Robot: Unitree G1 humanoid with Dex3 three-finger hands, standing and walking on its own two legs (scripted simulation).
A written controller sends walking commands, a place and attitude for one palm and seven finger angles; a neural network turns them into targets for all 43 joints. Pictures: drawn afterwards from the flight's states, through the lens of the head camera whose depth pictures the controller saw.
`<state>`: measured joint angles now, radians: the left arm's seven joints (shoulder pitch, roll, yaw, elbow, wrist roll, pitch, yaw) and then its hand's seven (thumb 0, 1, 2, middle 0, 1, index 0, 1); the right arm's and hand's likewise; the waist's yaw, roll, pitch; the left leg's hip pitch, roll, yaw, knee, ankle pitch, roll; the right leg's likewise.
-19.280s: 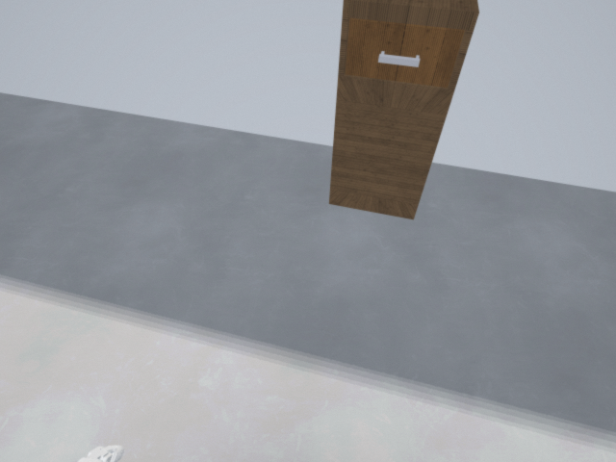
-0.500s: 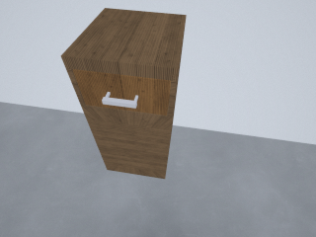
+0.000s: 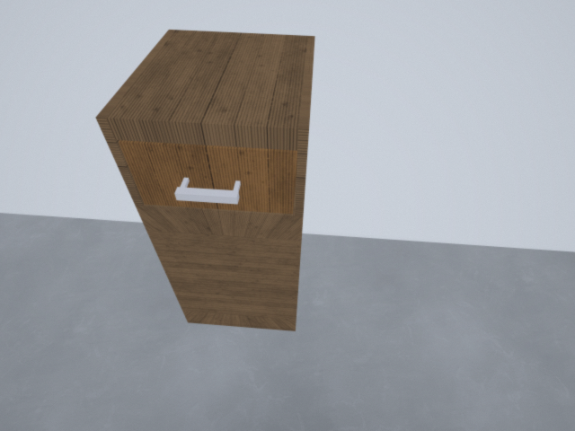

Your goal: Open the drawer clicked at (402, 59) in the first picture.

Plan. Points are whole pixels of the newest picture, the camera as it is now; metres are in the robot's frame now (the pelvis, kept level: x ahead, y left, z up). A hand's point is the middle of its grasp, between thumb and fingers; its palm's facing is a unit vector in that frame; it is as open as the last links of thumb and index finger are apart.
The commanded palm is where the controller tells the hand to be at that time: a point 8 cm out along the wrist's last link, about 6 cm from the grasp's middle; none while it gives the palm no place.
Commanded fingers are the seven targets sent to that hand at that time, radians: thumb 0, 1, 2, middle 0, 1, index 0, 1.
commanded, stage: look again from close up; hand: left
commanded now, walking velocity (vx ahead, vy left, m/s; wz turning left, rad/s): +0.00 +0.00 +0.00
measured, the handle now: (209, 189) +0.58 +0.20 -0.03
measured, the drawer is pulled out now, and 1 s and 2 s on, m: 0.00 0.00 0.00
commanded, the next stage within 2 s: shuffle to correct the standing spot in 0.26 s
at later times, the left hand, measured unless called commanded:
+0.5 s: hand out of the picture -0.06 +0.17 -0.17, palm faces +0.05 -0.99 -0.15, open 16.2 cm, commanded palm none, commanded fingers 0.00 -0.50 0.30 -0.15 -0.30 -0.15 -0.30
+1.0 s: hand out of the picture +0.03 +0.16 -0.18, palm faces -0.09 -0.98 -0.17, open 16.4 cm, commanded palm none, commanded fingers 0.00 -0.50 0.30 -0.15 -0.30 -0.15 -0.30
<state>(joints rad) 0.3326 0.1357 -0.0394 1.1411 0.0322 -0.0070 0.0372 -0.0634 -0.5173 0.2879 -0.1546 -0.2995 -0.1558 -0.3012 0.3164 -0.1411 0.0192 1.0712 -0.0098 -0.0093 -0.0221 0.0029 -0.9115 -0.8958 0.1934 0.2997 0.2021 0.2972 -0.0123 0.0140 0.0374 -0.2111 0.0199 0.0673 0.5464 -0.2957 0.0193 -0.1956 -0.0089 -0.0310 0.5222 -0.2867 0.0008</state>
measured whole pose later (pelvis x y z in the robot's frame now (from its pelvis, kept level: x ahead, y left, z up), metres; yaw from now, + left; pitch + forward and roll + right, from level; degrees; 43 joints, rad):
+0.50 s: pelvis -0.02 +0.01 +0.00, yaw +1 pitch -2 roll +0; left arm 0.39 0.13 0.00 1.09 0.04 0.00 0.02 -0.01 -0.48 0.30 -0.15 -0.30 -0.15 -0.30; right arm 0.34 -0.14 0.00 1.08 -0.02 0.00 -0.01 0.00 -0.91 -0.90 0.19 0.30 0.20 0.30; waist 0.01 -0.01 -0.01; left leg -0.23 -0.01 0.07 0.50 -0.25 0.05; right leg -0.23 -0.04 -0.03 0.52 -0.29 0.00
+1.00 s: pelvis +0.05 -0.01 -0.01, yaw -4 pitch -2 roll +2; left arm 0.37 0.14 -0.01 1.09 0.06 -0.03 0.00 -0.06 -0.52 0.29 -0.15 -0.30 -0.15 -0.30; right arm 0.40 -0.10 0.01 1.09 -0.02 -0.05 -0.03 0.00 -0.91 -0.90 0.19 0.30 0.20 0.30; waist -0.01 -0.01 0.04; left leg -0.13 0.01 0.14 0.54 -0.37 0.01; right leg -0.30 -0.04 -0.10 0.59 -0.23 -0.04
